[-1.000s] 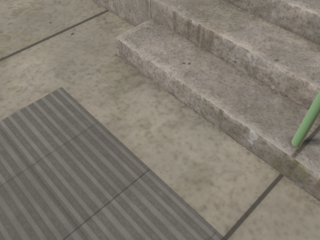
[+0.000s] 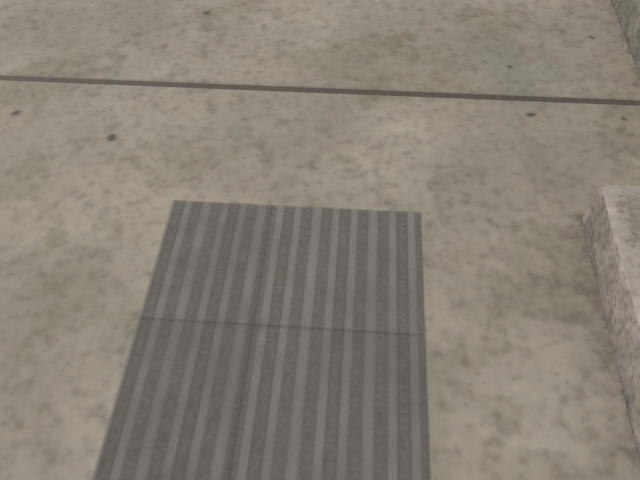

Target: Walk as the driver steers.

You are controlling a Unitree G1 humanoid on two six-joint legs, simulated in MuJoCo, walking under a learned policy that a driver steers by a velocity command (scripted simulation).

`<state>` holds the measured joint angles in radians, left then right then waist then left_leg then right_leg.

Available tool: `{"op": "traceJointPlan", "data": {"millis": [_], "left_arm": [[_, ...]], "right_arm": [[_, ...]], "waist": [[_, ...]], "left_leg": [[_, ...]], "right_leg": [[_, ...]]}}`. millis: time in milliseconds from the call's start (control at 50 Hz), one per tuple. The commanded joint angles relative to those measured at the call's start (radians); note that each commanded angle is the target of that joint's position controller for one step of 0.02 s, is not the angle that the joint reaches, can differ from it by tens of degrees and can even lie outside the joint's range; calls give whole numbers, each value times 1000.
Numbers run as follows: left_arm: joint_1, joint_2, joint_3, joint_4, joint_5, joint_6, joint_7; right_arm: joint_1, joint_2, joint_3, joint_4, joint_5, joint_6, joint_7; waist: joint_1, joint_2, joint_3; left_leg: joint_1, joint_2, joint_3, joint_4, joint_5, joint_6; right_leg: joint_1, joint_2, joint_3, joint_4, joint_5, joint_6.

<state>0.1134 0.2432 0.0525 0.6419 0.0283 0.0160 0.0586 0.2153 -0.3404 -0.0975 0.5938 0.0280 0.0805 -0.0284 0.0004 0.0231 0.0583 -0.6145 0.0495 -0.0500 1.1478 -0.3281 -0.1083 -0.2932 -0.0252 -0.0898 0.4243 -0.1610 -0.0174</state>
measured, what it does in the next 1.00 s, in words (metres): steps on the spot: left foot, then right foot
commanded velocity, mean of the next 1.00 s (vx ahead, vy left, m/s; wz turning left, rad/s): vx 0.00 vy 0.00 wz -0.09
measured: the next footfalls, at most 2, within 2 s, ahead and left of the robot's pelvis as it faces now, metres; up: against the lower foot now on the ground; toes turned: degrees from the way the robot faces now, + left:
left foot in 0.18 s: +0.02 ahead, +0.15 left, +0.00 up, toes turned +15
right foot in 0.74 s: +0.06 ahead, -0.08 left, +0.00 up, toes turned -3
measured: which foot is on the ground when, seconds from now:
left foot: up 0.00-0.16, down 0.18-0.74, up 0.76-1.00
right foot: down 0.00-0.18, up 0.20-0.72, down 0.74-1.00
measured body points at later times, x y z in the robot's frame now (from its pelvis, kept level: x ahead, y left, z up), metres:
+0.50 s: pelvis +0.01 +0.06 +0.00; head +0.02 +0.09 +0.45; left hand +0.05 +0.35 -0.13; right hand +0.26 -0.12 -0.08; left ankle -0.02 +0.14 -0.74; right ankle +0.06 -0.08 -0.69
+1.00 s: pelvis +0.04 +0.00 +0.00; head +0.09 -0.03 +0.45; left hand +0.24 +0.27 -0.07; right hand +0.18 -0.31 -0.10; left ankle +0.10 +0.17 -0.67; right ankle +0.02 -0.08 -0.74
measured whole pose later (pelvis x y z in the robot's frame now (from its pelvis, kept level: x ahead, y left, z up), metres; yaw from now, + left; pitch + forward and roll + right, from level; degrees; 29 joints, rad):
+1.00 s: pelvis +0.04 +0.00 +0.00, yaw -11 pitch +4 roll +3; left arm 0.20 0.33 0.08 0.60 -0.02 0.04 0.04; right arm 0.04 -0.31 -0.09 0.69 0.00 0.00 -0.03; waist 0.01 0.01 0.05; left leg -0.58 -0.02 -0.10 0.97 -0.33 -0.10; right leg -0.29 0.07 0.13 0.46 -0.23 -0.07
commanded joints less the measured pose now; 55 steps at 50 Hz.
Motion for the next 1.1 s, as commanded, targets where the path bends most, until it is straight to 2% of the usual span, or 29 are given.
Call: {"op": "traceJointPlan", "data": {"millis": [20,120,160,180,200,220,240,260,280,300,340,380,420,480,540,620,680,720,740,760,780,800,820,840,860,940,980,1080,1100], "left_arm": [[-6,196,65,-44,-5,-8,-6],[-19,222,85,-14,-33,-22,-33],[-24,215,88,1,-53,-26,-38],[13,180,82,21,-54,-26,-42],[33,132,70,15,-31,-24,-50],[-20,96,51,-74,7,-27,-47],[-107,152,64,-72,-3,-33,-39],[-120,166,67,-63,-29,-31,-32],[-75,160,69,-28,-30,-24,-21],[-34,165,68,-5,-20,-15,-17],[47,146,60,36,-22,-6,-29],[80,112,44,61,-40,1,-41],[27,112,34,36,-45,9,-46],[4,166,44,-4,-50,20,-49],[10,146,40,-22,-52,28,-54],[32,117,34,-40,-55,30,-69],[51,116,39,-57,-62,34,-87],[112,119,49,-48,-60,38,-90],[171,175,74,-37,-52,37,-75],[226,349,119,-55,-41,28,-54],[243,339,107,-78,-6,4,-66],[218,306,97,-81,-6,-16,-71],[171,282,92,-79,-26,-26,-62],[115,257,86,-88,-50,-22,-51],[69,241,78,-101,-62,-13,-39],[74,256,83,-116,-54,6,-18],[58,236,72,-118,-47,12,-10],[40,120,11,-79,-4,4,-28],[38,122,8,-68,3,-1,-36]], "right_arm": [[-70,-37,-2,-106,-4,-20,13],[-63,-52,-16,-94,-2,1,35],[-14,-51,-29,-75,1,10,42],[52,-77,-46,-47,1,11,34],[136,-190,-83,-33,4,5,17],[91,-301,-91,-62,-24,-15,10],[68,-220,-76,-79,-53,-41,19],[33,-173,-52,-67,-55,-58,16],[-34,-115,-33,-65,-34,-64,8],[-80,-60,-10,-63,-16,-65,3],[-107,0,24,-39,-36,-73,-4],[-113,37,42,-7,-60,-84,-4],[-122,-1,33,5,-71,-85,-9],[-93,-79,5,25,-61,-69,-16],[-90,-65,2,36,-48,-64,-18],[-122,-70,-10,35,-42,-62,-18],[-129,-86,-23,36,-25,-60,-17],[-134,-80,-27,45,-4,-59,-13],[-82,-54,-26,64,-10,-65,-6],[-129,-2,-11,5,-56,-76,-1],[-240,-3,-2,-35,-67,-88,0],[-255,-35,-11,-31,-44,-92,4],[-247,-35,-10,-23,-31,-96,1],[-228,-42,-12,-8,-37,-96,-6],[-215,-57,-17,-3,-43,-95,-12],[-185,-24,-4,24,-33,-99,-5],[-149,-25,2,56,-29,-91,-3],[-135,-1,22,75,-24,-81,15],[-138,-7,22,73,-20,-83,19]], "waist": [[39,-185,-149],[19,-206,-151],[-21,-187,-166],[-42,-132,-171],[-56,122,-149],[-7,367,-187],[-92,212,-254],[-66,159,-213],[-28,98,-196],[-8,111,-193],[27,122,-220],[30,102,-193],[1,115,-134],[-33,116,-73],[-39,83,-48],[-23,80,-90],[-8,94,-126],[33,77,-149],[44,-32,-167],[41,-355,-177],[102,-336,-281],[98,-195,-268],[60,-129,-216],[29,-72,-181],[6,-82,-172],[-3,-95,-192],[2,-115,-212],[23,-165,-183],[30,-174,-159]], "left_leg": [[-24,41,39,-123,-9,3],[176,21,113,-384,-13,69],[308,-11,141,-575,75,120],[445,-35,113,-670,155,162],[639,118,-158,-773,482,252],[709,318,-511,-749,665,455],[667,332,-458,-793,576,486],[617,286,-355,-797,513,427],[585,234,-267,-780,477,360],[554,208,-207,-767,523,331],[479,161,-97,-772,592,316],[443,136,-20,-790,521,296],[415,157,-11,-810,434,300],[460,246,-82,-828,359,352],[509,294,-102,-819,388,371],[530,290,-23,-769,544,352],[556,295,36,-705,604,310],[511,260,123,-588,545,235],[401,188,198,-415,411,157],[25,27,249,-78,-98,42],[-132,-93,39,115,-389,19],[-161,-64,-37,176,-350,34],[-177,-49,-52,148,-256,49],[-183,-35,-55,86,-174,50],[-140,-29,-61,30,-116,47],[-51,-91,-59,-142,-14,15],[-5,-69,-37,-216,33,1],[227,0,0,-368,74,19],[261,-3,13,-400,74,30]], "right_leg": [[212,-272,147,-131,197,-203],[177,-311,45,-92,192,-160],[157,-308,-7,1,166,-99],[68,-268,-55,110,107,-38],[-192,-154,-143,401,-202,59],[-509,-19,-47,667,-516,123],[-523,-20,97,793,-480,103],[-512,-35,113,805,-390,73],[-496,-59,120,773,-307,64],[-451,-64,112,762,-249,74],[-301,-52,91,781,-153,89],[-217,-55,99,649,-100,94],[-178,-47,111,527,-107,95],[-252,-50,95,526,-212,95],[-312,-75,94,535,-276,93],[-243,-69,43,461,-294,76],[-166,-42,0,328,-251,43],[-27,6,-36,131,-91,-2],[121,0,58,31,128,-53],[355,-260,483,26,669,-206],[399,-372,688,-26,722,-387],[401,-343,611,-40,634,-369],[369,-279,537,-30,553,-310],[334,-235,486,-27,507,-261],[288,-206,455,-33,487,-235],[248,-144,450,-28,482,-212],[245,-154,399,-8,474,-197],[96,-149,328,-22,389,-184],[76,-153,324,-31,349,-186]]}}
